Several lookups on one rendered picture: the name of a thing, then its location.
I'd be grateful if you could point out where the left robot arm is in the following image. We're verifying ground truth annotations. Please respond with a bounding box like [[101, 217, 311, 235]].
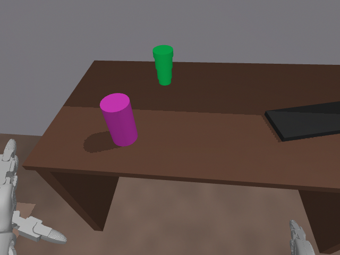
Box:
[[0, 232, 17, 255]]

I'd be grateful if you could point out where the right robot hand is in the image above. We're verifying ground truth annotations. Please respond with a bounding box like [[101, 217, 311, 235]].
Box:
[[290, 219, 315, 255]]

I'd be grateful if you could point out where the desk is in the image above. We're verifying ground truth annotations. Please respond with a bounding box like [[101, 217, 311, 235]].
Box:
[[22, 61, 340, 254]]

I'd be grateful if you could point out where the left robot hand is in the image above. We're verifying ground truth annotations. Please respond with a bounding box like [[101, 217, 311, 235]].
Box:
[[0, 139, 67, 244]]

